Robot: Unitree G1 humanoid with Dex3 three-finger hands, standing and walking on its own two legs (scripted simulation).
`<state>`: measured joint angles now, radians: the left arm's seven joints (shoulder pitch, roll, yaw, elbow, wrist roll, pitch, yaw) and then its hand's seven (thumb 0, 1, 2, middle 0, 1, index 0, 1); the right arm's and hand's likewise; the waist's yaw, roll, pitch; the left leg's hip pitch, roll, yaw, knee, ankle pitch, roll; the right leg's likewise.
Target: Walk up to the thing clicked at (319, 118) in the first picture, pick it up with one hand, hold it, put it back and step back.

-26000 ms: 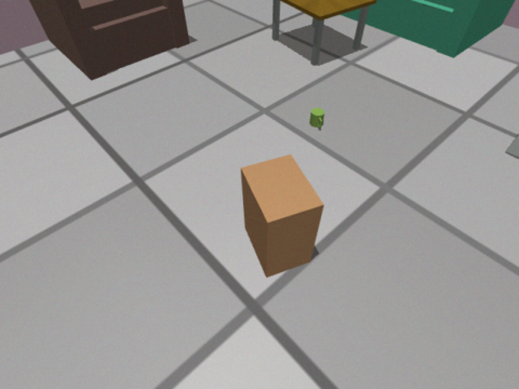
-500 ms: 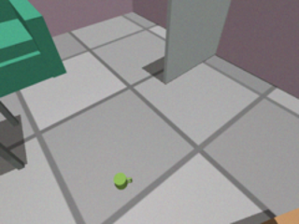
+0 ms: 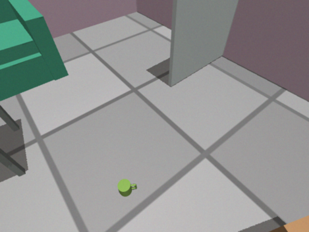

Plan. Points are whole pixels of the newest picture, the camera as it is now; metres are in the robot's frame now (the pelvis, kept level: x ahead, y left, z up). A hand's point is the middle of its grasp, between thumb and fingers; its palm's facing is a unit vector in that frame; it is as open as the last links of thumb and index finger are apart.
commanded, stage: stand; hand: left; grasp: from above
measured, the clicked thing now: (127, 187) +0.51 +0.21 -0.74
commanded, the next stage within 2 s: rise first in 0.42 s
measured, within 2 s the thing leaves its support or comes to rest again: neither
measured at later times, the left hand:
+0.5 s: hand out of the picture +0.07 +0.25 -0.16, palm faces -0.02 -0.94 -0.34, open 7.4 cm
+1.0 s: hand out of the picture +0.13 +0.26 -0.19, palm faces -0.07 -0.92 -0.39, open 13.0 cm
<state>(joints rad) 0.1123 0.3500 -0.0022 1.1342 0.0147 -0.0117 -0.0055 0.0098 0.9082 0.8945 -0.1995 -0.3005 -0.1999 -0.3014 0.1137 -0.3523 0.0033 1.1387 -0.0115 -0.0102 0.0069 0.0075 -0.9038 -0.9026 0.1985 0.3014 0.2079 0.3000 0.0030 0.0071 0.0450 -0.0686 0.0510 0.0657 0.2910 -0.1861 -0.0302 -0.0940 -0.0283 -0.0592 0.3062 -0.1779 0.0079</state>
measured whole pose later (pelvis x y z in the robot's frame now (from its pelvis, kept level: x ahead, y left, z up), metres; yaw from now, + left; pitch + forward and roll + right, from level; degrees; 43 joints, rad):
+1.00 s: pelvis -0.01 +0.01 -0.04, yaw +1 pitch +10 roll -1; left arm 0.08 0.30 0.13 0.80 0.16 0.15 0.00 0.01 -0.28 0.98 -0.05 -1.03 -0.06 -1.02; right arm 0.26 -0.24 -0.03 0.68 0.03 -0.07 -0.02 0.01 -0.90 -0.90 0.20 0.30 0.21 0.30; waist -0.03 0.00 -0.03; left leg -0.56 0.05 0.04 0.77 -0.38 -0.01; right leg -0.56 -0.05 -0.06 0.75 -0.36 0.02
